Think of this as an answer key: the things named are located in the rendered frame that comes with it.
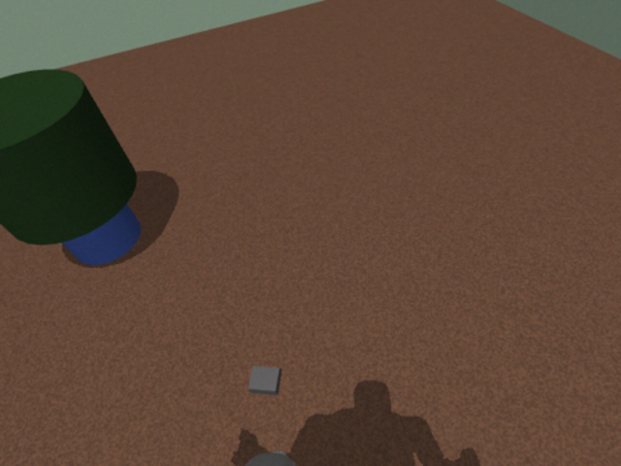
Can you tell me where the potted plant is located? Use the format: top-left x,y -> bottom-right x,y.
0,69 -> 141,265

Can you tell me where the small box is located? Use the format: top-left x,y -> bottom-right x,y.
248,366 -> 281,395

